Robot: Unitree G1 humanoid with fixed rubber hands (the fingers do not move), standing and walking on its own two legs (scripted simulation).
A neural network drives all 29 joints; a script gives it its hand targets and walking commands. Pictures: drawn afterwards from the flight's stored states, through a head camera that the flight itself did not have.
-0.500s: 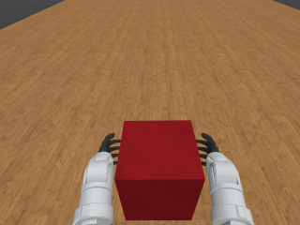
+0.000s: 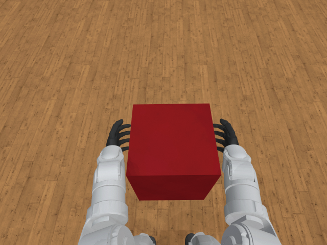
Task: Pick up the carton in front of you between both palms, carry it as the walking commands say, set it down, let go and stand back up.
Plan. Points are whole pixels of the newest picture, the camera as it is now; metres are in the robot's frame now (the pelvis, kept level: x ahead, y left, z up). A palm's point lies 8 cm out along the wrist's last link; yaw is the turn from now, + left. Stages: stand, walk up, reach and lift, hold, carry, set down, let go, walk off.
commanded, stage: set down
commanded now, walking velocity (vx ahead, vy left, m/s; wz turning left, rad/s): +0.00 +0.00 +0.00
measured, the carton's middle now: (171, 156) +0.36 +0.01 -0.11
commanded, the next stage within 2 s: none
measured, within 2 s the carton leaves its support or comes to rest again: rests again in 1.88 s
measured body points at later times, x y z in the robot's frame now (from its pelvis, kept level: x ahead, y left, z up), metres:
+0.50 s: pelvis -0.04 +0.00 -0.12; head +0.20 +0.00 +0.26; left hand +0.40 +0.17 -0.20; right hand +0.41 -0.14 -0.20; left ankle +0.02 +0.12 -0.73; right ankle +0.03 -0.12 -0.73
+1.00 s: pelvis -0.07 +0.00 -0.26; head +0.24 +0.00 +0.07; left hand +0.44 +0.18 -0.37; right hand +0.45 -0.13 -0.37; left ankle +0.02 +0.12 -0.73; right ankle +0.03 -0.12 -0.73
